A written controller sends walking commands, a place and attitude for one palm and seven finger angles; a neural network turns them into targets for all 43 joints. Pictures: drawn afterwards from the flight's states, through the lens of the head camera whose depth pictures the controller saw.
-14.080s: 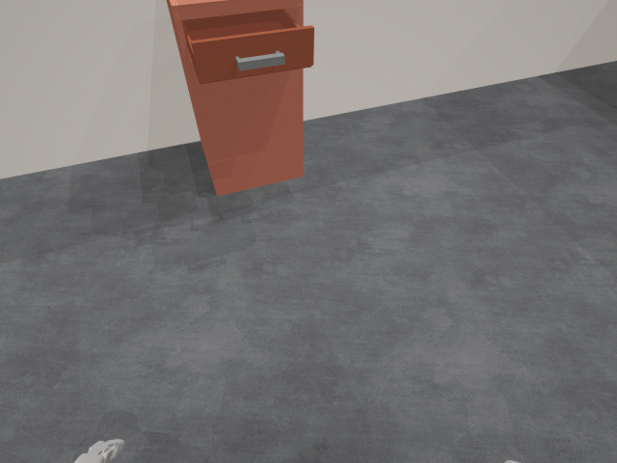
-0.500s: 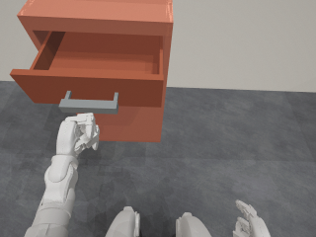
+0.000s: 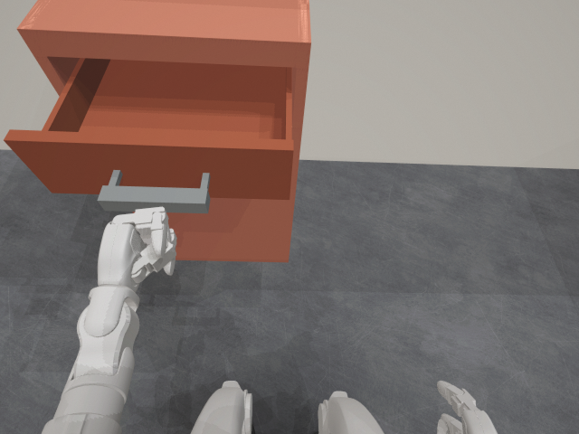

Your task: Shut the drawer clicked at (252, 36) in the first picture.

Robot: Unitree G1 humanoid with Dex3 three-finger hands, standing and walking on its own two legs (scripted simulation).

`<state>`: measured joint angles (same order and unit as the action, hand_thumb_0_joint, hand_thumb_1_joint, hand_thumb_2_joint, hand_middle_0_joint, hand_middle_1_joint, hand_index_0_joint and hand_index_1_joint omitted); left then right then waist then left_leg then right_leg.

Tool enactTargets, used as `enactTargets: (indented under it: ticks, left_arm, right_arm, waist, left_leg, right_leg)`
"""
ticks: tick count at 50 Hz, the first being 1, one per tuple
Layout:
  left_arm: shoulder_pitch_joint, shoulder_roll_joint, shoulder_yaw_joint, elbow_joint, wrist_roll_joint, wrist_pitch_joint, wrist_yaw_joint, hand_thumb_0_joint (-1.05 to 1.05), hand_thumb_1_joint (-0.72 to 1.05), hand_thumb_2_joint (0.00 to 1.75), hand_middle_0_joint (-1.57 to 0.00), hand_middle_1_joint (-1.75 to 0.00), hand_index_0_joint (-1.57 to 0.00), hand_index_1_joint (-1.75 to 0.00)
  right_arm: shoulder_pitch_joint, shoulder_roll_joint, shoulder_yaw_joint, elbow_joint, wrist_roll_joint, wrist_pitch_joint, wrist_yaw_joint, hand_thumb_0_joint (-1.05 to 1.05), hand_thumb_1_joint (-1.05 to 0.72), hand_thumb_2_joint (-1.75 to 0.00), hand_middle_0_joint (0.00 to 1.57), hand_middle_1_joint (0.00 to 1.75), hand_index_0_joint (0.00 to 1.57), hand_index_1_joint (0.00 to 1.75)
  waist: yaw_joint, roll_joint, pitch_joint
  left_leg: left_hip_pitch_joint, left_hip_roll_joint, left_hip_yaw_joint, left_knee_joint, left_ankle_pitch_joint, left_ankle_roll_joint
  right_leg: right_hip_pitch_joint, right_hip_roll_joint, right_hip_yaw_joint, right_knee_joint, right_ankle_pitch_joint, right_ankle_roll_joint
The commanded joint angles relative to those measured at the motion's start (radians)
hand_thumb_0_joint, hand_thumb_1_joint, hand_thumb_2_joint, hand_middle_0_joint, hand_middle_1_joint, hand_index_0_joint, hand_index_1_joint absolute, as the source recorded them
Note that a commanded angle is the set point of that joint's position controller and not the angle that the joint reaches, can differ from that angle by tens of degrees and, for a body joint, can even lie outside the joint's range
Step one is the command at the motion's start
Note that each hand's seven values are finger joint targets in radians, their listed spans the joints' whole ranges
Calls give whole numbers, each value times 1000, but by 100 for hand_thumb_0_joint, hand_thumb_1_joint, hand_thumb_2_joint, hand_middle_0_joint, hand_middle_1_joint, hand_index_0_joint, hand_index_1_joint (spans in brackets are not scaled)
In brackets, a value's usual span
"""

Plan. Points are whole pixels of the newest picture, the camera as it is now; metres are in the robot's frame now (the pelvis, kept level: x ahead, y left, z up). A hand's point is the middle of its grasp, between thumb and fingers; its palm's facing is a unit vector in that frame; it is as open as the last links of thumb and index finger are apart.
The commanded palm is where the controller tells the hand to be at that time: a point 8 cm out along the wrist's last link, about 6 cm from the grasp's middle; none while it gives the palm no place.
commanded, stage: push the drawer shut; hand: left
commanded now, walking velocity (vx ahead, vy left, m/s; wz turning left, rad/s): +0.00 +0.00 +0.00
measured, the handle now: (158, 188) +0.45 +0.20 +0.03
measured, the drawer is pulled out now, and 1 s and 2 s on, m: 0.18 0.10 0.00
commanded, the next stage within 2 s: none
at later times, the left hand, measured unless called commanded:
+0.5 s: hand (173, 231) +0.38 +0.17 +0.02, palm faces +0.01 -1.00 -0.05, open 2.9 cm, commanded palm +0.38 +0.22 +0.04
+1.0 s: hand (175, 192) +0.45 +0.18 +0.03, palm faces -0.01 -1.00 -0.03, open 2.9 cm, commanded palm +0.44 +0.22 +0.04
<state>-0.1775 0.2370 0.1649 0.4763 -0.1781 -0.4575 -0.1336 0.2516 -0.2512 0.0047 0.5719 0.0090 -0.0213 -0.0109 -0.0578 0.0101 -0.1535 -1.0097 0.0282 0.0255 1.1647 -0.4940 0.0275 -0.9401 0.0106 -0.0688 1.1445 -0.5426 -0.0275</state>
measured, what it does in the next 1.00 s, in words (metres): stands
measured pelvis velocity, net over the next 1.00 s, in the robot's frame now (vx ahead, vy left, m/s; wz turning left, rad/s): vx -0.03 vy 0.00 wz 0.00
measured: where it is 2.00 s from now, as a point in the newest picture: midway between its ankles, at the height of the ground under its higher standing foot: outside the picture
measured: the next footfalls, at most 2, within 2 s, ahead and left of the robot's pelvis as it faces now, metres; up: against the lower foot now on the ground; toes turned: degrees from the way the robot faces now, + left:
none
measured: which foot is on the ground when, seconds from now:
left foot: down 0.00-1.00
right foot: down 0.00-1.00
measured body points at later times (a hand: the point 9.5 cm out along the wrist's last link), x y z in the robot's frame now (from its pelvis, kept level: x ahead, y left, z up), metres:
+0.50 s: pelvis -0.01 -0.01 -0.01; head +0.09 +0.00 +0.43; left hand +0.37 +0.23 +0.03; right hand +0.11 -0.27 -0.12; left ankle +0.03 +0.10 -0.65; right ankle +0.00 -0.11 -0.65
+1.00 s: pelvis -0.03 +0.00 -0.02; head +0.10 +0.02 +0.41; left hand +0.44 +0.23 +0.03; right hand +0.03 -0.27 -0.13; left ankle +0.03 +0.10 -0.65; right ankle +0.00 -0.11 -0.65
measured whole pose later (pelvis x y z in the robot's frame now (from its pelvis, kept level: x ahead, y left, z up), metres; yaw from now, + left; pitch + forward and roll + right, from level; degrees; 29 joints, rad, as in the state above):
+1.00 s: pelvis -0.03 +0.00 -0.02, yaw +0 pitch +23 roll -3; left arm -0.76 0.41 0.30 1.08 -0.13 -0.49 -0.22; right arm 0.31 -0.27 0.04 0.65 0.00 -0.03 -0.03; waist -0.14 0.02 -0.14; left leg -1.19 0.04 0.00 1.25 -0.47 0.03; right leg -1.10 0.02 -0.10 1.22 -0.52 -0.03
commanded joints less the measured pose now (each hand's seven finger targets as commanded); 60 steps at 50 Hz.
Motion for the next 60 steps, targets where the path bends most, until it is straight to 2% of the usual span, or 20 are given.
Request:
enactTargets:
  ticks: [1,2,3,6,13,16,17,18,21,22,29,33,34,37,39,42,48,51,53,60]
  left_arm:
    - [-179,143,46,-206,-13,-60,-12,0,90,90,-140,-160,-140,-160]
    - [-194,142,48,-206,-13,-57,-12,0,90,90,-140,-160,-140,-160]
    - [-167,133,46,-199,-15,-50,-14,0,90,90,-140,-160,-140,-160]
    - [-290,147,43,-170,-11,-45,-8,0,90,90,-140,-160,-140,-160]
    - [-483,178,62,-111,3,-84,-8,0,90,90,-140,-160,-140,-160]
    - [-449,203,87,-41,1,-66,-21,0,90,90,-140,-160,-140,-160]
    - [-504,185,67,-52,-5,-62,-28,0,90,90,-140,-160,-140,-160]
    - [-524,213,90,-37,-5,-56,-29,0,90,90,-140,-160,-140,-160]
    - [-644,249,104,14,-7,-53,-37,0,90,90,-140,-160,-140,-160]
    - [-674,242,98,24,-5,-56,-40,0,90,90,-140,-160,-140,-160]
    - [-805,251,97,117,-10,-82,-54,0,90,90,-140,-160,-140,-160]
    - [-887,306,129,178,-2,-93,-57,0,90,90,-140,-160,-140,-160]
    - [-904,286,114,205,-4,-92,-56,0,90,90,-140,-160,-140,-160]
    - [-976,318,135,246,1,-97,-54,0,90,90,-140,-160,-140,-160]
    - [-991,322,135,281,5,-94,-55,0,90,90,-140,-160,-140,-160]
    - [-1037,389,183,318,8,-95,-59,0,90,90,-140,-160,-140,-160]
    - [-1117,368,165,374,25,-85,-59,0,90,90,-140,-160,-140,-160]
    - [-1142,399,189,389,35,-84,-50,0,90,90,-140,-160,-140,-160]
    - [-1159,371,169,394,43,-83,-46,0,90,90,-140,-160,-140,-160]
    - [-1224,406,190,426,73,-84,-16,0,90,90,-140,-160,-140,-160]
  right_arm:
    - [27,-148,-54,-114,2,-31,-7,0,-90,-90,20,30,20,30]
    - [22,-146,-54,-112,3,-27,-9,0,-90,-90,20,30,20,30]
    - [19,-142,-53,-118,4,-26,-7,0,-90,-90,20,30,20,30]
    - [19,-146,-51,-108,6,-24,-14,0,-90,-90,20,30,20,30]
    - [28,-143,-45,-75,1,-38,-25,0,-90,-90,20,30,20,30]
    - [48,-150,-47,-74,1,-36,-22,0,-90,-90,20,30,20,30]
    - [43,-145,-44,-71,4,-33,-22,0,-90,-90,20,30,20,30]
    - [51,-147,-46,-63,4,-30,-25,0,-90,-90,20,30,20,30]
    - [59,-147,-38,-46,8,-28,-35,0,-90,-90,20,30,20,30]
    - [57,-145,-39,-40,9,-28,-38,0,-90,-90,20,30,20,30]
    - [78,-148,-35,-12,8,-35,-41,0,-90,-90,20,30,20,30]
    - [92,-158,-33,3,6,-35,-43,0,-90,-90,20,30,20,30]
    - [95,-158,-32,3,5,-34,-43,0,-90,-90,20,30,20,30]
    - [109,-165,-30,7,2,-36,-43,0,-90,-90,20,30,20,30]
    - [117,-168,-30,7,2,-34,-41,0,-90,-90,20,30,20,30]
    - [135,-179,-27,12,-2,-32,-37,0,-90,-90,20,30,20,30]
    - [168,-188,-30,16,-12,-26,-28,0,-90,-90,20,30,20,30]
    - [191,-195,-30,17,-19,-21,-22,0,-90,-90,20,30,20,30]
    - [196,-194,-33,21,-22,-16,-16,0,-90,-90,20,30,20,30]
    - [227,-204,-33,33,-34,5,-6,0,-90,-90,20,30,20,30]
  waist:
    - [7,42,-360]
    - [-1,25,-358]
    - [11,39,-339]
    - [-26,5,-292]
    - [-28,78,-376]
    - [-20,38,-415]
    - [-36,43,-412]
    - [-33,29,-417]
    - [-60,4,-357]
    - [-65,24,-354]
    - [-76,64,-378]
    - [-79,85,-387]
    - [-92,66,-375]
    - [-99,76,-386]
    - [-104,75,-391]
    - [-102,87,-401]
    - [-125,132,-434]
    - [-126,131,-451]
    - [-133,142,-472]
    - [-152,147,-453]
  left_leg:
    - [324,-9,-63,-138,310,-6]
    - [315,-9,-60,-136,308,-5]
    - [300,-13,-55,-143,296,-6]
    - [265,-11,-59,-130,244,1]
    - [299,-15,-61,-104,229,-4]
    - [280,-14,-61,-97,270,-1]
    - [276,-15,-55,-94,263,2]
    - [258,-16,-52,-92,253,2]
    - [198,-16,-53,-85,185,9]
    - [209,-15,-54,-87,176,8]
    - [236,-15,-68,-87,148,6]
    - [226,-14,-76,-87,119,4]
    - [217,-16,-76,-88,99,7]
    - [199,-16,-78,-83,73,10]
    - [195,-16,-79,-81,73,10]
    - [183,-13,-84,-73,76,11]
    - [243,-6,-110,-75,96,8]
    - [259,-3,-124,-74,126,7]
    - [291,0,-132,-75,135,3]
    - [302,8,-151,-78,147,0]
  right_leg:
    - [137,21,41,-149,321,-1]
    - [141,19,44,-150,331,4]
    - [152,18,46,-155,326,3]
    - [117,18,50,-162,288,7]
    - [90,15,63,-150,258,4]
    - [129,18,65,-140,308,4]
    - [126,16,71,-148,313,10]
    - [146,14,77,-151,310,12]
    - [131,15,92,-172,239,15]
    - [110,14,92,-175,227,15]
    - [64,16,86,-178,171,9]
    - [39,18,82,-171,131,5]
    - [27,19,81,-175,114,8]
    - [13,21,84,-169,87,8]
    - [6,22,82,-167,87,7]
    - [-5,25,81,-156,87,4]
    - [-83,30,55,-130,102,1]
    - [-99,34,44,-112,119,-2]
    - [-123,33,38,-111,125,-1]
    - [-162,36,27,-103,134,-2]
